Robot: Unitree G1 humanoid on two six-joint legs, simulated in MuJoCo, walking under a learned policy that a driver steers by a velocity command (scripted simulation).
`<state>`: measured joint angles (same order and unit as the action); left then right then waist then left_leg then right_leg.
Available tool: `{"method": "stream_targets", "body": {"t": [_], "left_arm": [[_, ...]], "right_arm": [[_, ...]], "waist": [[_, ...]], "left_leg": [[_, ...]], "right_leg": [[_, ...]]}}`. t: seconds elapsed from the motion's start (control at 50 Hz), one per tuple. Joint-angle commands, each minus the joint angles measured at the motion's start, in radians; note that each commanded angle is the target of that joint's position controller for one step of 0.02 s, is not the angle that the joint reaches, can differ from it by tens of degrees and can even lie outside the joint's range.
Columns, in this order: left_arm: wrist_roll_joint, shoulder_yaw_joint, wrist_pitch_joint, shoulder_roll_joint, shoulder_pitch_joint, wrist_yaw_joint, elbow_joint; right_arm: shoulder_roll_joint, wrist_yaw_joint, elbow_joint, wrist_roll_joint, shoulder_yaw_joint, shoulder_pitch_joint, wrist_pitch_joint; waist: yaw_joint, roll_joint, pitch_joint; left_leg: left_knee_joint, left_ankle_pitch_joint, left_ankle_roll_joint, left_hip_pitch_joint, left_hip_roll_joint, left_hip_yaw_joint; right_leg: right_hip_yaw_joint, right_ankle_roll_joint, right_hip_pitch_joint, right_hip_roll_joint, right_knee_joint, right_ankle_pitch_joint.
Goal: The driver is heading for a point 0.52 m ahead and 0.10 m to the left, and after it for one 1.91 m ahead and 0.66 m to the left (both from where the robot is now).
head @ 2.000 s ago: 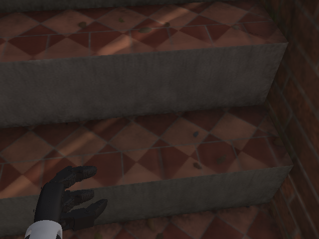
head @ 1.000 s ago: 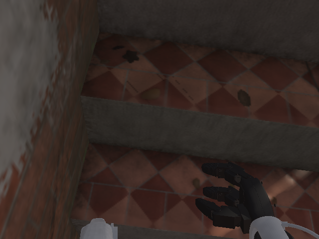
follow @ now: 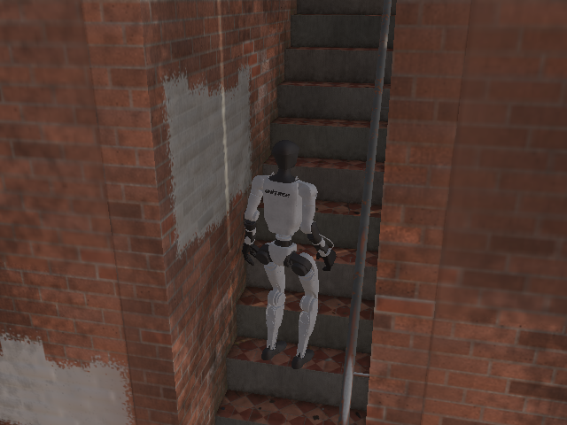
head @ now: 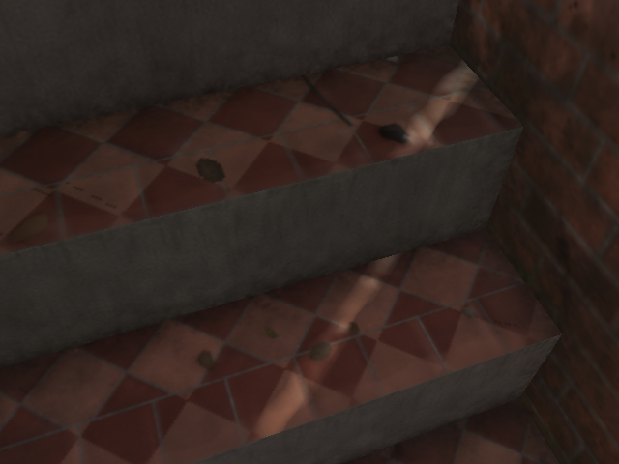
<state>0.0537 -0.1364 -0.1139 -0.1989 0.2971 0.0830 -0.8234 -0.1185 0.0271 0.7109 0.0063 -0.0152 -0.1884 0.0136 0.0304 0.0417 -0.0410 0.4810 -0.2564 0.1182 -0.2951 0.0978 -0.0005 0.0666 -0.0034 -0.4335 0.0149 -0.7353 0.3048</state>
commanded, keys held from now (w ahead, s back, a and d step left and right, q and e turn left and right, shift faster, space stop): w+q+shift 0.72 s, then w+shift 0.20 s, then w+e+shift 0.08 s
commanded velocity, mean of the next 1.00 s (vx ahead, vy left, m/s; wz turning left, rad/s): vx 0.89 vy -0.01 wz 0.73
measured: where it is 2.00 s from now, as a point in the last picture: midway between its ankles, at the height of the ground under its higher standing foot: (325, 386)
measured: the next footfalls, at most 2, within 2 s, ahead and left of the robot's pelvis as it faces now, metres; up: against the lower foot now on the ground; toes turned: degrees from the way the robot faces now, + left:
right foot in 0.42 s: +0.36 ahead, -0.15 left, +0.23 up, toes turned +13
left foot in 0.96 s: +0.22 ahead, +0.16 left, +0.23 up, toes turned +35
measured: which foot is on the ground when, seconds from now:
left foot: down 0.00-0.44, up 0.46-0.94, down 0.96-1.00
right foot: up 0.00-0.40, down 0.42-0.96, up 0.98-1.00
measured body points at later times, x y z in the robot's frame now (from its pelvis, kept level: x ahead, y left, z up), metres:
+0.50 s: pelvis +0.13 -0.06 +0.09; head +0.23 -0.04 +0.53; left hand +0.38 +0.20 +0.05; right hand +0.27 -0.30 -0.04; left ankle -0.01 +0.08 -0.55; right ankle +0.31 -0.15 -0.50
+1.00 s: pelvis +0.24 +0.03 +0.19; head +0.24 +0.04 +0.64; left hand +0.30 +0.36 +0.12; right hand +0.41 -0.18 +0.08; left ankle +0.20 +0.13 -0.51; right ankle +0.27 -0.17 -0.44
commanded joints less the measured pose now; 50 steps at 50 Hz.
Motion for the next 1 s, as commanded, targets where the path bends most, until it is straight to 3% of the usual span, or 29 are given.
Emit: {"method": "stream_targets", "body": {"t": [0.02,0.04,0.06,0.08,0.12,0.14,0.18,0.24,0.32,0.36,0.38,0.4,0.42,0.44,0.46,0.48,0.5,0.52,0.58,0.64,0.74,0.82,0.86,0.88,0.9,0.92,0.96,0.98,1.0], "left_arm": [[0.051,0.036,0.035,0.007,-0.120,-0.055,0.105],[0.050,0.039,0.040,-0.013,-0.124,-0.066,0.120],[0.086,0.039,0.034,-0.019,-0.248,-0.097,0.180],[0.097,0.061,0.040,0.015,-0.237,-0.105,0.194],[0.085,0.096,0.054,0.050,-0.182,-0.123,0.199],[0.063,0.129,0.081,0.106,-0.195,-0.118,0.231],[0.054,0.123,0.079,0.053,-0.312,-0.116,0.253],[0.053,0.131,0.079,0.069,-0.410,-0.091,0.345],[0.023,0.151,0.156,0.070,-0.744,-0.066,0.543],[0.007,0.180,0.183,0.088,-0.788,-0.069,0.616],[-0.028,0.217,0.169,0.125,-0.623,-0.068,0.568],[-0.116,0.109,0.127,-0.011,-0.332,-0.022,0.453],[-0.123,0.053,0.127,-0.092,-0.094,0.020,0.376],[-0.086,-0.005,0.129,-0.197,0.058,0.034,0.311],[-0.024,-0.039,0.098,-0.319,0.086,0.057,0.336],[-0.011,0.007,0.105,-0.171,-0.109,0.046,0.336],[-0.019,0.034,0.108,-0.095,-0.332,0.009,0.303],[-0.010,0.053,0.115,-0.026,-0.451,0.015,0.249],[-0.018,0.079,0.161,-0.013,-0.391,-0.013,0.140],[-0.035,0.052,0.255,-0.109,-0.314,-0.050,0.075],[-0.042,0.052,0.250,-0.147,-0.328,-0.045,0.120],[-0.025,0.030,0.248,-0.267,-0.441,-0.035,0.177],[-0.058,0.038,0.246,-0.282,-0.305,-0.026,0.150],[-0.086,0.059,0.236,-0.229,-0.294,-0.025,0.156],[-0.100,0.068,0.236,-0.210,-0.249,-0.025,0.144],[-0.116,0.077,0.222,-0.172,-0.222,-0.044,0.131],[-0.112,0.125,0.208,-0.012,-0.303,-0.053,0.179],[-0.099,0.122,0.226,0.024,-0.247,-0.041,0.248],[-0.038,0.111,0.252,0.027,-0.333,-0.062,0.287]], "right_arm": [[-0.175,0.029,0.023,-0.007,0.068,-0.106,-0.049],[-0.206,0.048,0.018,-0.007,0.091,-0.058,-0.045],[-0.221,0.111,0.067,0.008,0.131,-0.178,-0.009],[-0.232,0.112,0.065,0.005,0.130,-0.194,-0.013],[-0.215,0.080,0.052,-0.004,0.128,-0.174,-0.051],[-0.142,0.052,0.080,-0.048,0.099,-0.181,-0.078],[-0.108,0.055,0.081,-0.018,0.092,-0.218,-0.105],[-0.129,0.060,0.076,-0.020,0.106,-0.251,-0.143],[-0.231,0.062,0.135,0.012,0.171,-0.376,-0.203],[-0.246,0.060,0.130,0.017,0.176,-0.362,-0.159],[-0.224,0.046,0.075,-0.017,0.163,-0.142,-0.136],[-0.268,-0.001,0.057,-0.046,0.173,-0.125,-0.138],[-0.308,-0.063,0.068,-0.061,0.185,-0.178,-0.186],[-0.352,-0.098,0.019,-0.096,0.199,-0.155,-0.211],[-0.309,-0.132,-0.071,-0.065,0.180,-0.012,-0.211],[-0.236,-0.105,-0.083,0.019,0.156,0.010,-0.198],[-0.134,-0.062,-0.163,0.034,0.126,0.122,-0.176],[-0.035,-0.056,-0.167,0.033,0.099,0.113,-0.147],[-0.047,-0.079,-0.170,0.044,0.070,0.007,-0.046],[-0.087,-0.053,-0.175,0.030,0.084,-0.056,0.026],[-0.115,-0.046,-0.127,-0.009,0.107,-0.003,-0.003],[-0.143,-0.043,-0.110,-0.005,0.107,-0.077,0.017],[-0.148,-0.031,-0.124,-0.055,0.096,0.002,0.009],[-0.152,-0.028,-0.103,-0.048,0.091,-0.045,-0.003],[-0.155,-0.031,-0.079,-0.046,0.090,-0.143,-0.020],[-0.157,-0.035,-0.042,-0.033,0.095,-0.205,-0.038],[-0.178,-0.080,0.060,0.012,0.092,-0.228,-0.085],[-0.270,-0.084,0.027,0.047,0.099,-0.192,-0.096],[-0.271,-0.049,0.038,0.033,0.116,-0.342,-0.113]], "waist": [[-0.036,-0.119,-0.010],[-0.006,-0.078,0.006],[-0.033,0.107,0.107],[-0.025,0.120,0.087],[0.003,0.001,0.016],[0.016,-0.141,-0.033],[-0.062,-0.139,0.000],[-0.062,-0.192,0.048],[-0.171,-0.242,0.218],[-0.148,-0.217,0.220],[-0.047,-0.183,0.146],[0.099,-0.279,-0.096],[0.189,-0.352,-0.392],[0.249,-0.183,-0.679],[0.285,0.257,-0.830],[0.166,0.268,-0.669],[0.043,0.376,-0.482],[-0.069,0.245,-0.256],[-0.173,-0.106,-0.012],[-0.198,-0.003,-0.013],[-0.201,0.142,0.002],[-0.301,0.100,-0.057],[-0.192,0.250,0.030],[-0.184,0.267,0.046],[-0.187,0.253,0.060],[-0.187,0.141,0.061],[-0.213,-0.181,0.062],[-0.132,-0.386,-0.014],[-0.242,-0.536,-0.147]], "left_leg": [[-0.230,-0.346,0.241,0.278,-0.347,0.642],[-0.214,-0.297,0.231,0.243,-0.313,0.587],[-0.166,-0.275,0.116,0.270,-0.397,0.700],[-0.120,-0.216,0.078,0.254,-0.350,0.663],[-0.062,-0.240,0.067,0.231,-0.280,0.588],[-0.071,-0.285,0.177,0.182,-0.195,0.495],[-0.128,-0.145,0.206,0.164,-0.197,0.542],[-0.145,-0.089,0.224,0.188,-0.223,0.584],[-0.212,0.068,0.229,0.452,-0.316,0.676],[-0.430,0.261,0.230,0.248,-0.296,0.598],[-0.594,0.516,0.200,-0.200,-0.227,0.328],[-0.352,1.391,0.240,-0.240,-0.108,0.279],[-0.009,1.919,0.141,-0.301,-0.157,0.397],[0.373,1.361,0.087,-0.385,-0.115,0.523],[0.914,0.253,0.010,-0.417,0.065,0.430],[1.318,0.268,-0.030,-0.434,0.011,0.379],[1.447,0.374,-0.031,-0.526,0.017,0.271],[1.578,0.407,-0.011,-0.653,0.023,0.239],[1.668,0.365,-0.008,-0.701,0.021,0.186],[1.649,0.209,-0.025,-0.802,-0.034,0.189],[1.474,0.281,-0.046,-0.734,-0.010,0.084],[0.915,0.182,-0.023,-0.334,-0.095,-0.046],[0.499,0.053,-0.006,-0.237,-0.178,-0.174],[0.415,0.046,0.022,-0.231,-0.206,-0.139],[0.306,-0.089,0.046,-0.172,-0.208,-0.102],[0.195,-0.055,0.071,-0.091,-0.212,-0.109],[0.136,-0.043,0.010,-0.012,-0.025,-0.072],[-0.024,-0.168,0.020,0.064,-0.202,0.412],[-0.240,-0.078,0.020,0.224,-0.245,0.766]], "right_leg": [[-0.010,0.028,-0.527,0.005,-0.644,-0.028],[-0.003,0.033,-0.548,0.019,-0.785,-0.093],[0.036,0.027,-0.744,0.001,-1.063,-0.195],[0.066,0.009,-0.800,0.002,-1.216,-0.255],[0.078,-0.021,-0.794,0.007,-1.302,-0.270],[0.037,-0.012,-0.737,0.009,-1.215,-0.185],[-0.058,-0.003,-0.752,0.042,-1.316,-0.110],[-0.022,-0.029,-0.836,-0.020,-1.374,0.005],[0.043,-0.074,-1.363,-0.077,-1.553,0.433],[-0.048,-0.103,-1.101,-0.088,-1.165,0.392],[-0.136,-0.143,-0.387,-0.065,-0.620,0.457],[-0.198,-0.021,0.206,0.067,-0.445,0.355],[-0.085,-0.036,0.640,0.009,-0.490,0.081],[0.249,-0.052,0.863,-0.142,-0.216,0.096],[0.973,-0.093,0.726,-0.500,0.311,0.598],[0.944,-0.183,0.450,-0.437,0.303,0.677],[0.671,-0.155,0.224,-0.317,0.088,0.765],[0.464,-0.114,0.029,-0.343,0.056,0.562],[0.227,-0.101,-0.186,-0.335,0.108,0.327],[0.150,-0.097,-0.054,-0.407,0.244,0.321],[-0.082,-0.065,-0.125,-0.385,0.348,0.437],[-0.236,-0.016,-0.187,-0.360,0.422,0.439],[-0.266,-0.096,-0.043,-0.376,0.521,0.424],[-0.257,-0.137,0.053,-0.395,0.473,0.341],[-0.259,-0.166,0.089,-0.387,0.369,0.300],[-0.284,-0.192,0.095,-0.370,0.202,0.243],[-0.290,-0.195,-0.122,-0.213,-0.477,-0.068],[-0.227,-0.131,-0.418,-0.123,-0.841,-0.043],[-0.097,-0.122,-0.590,0.008,-1.200,0.010]]}}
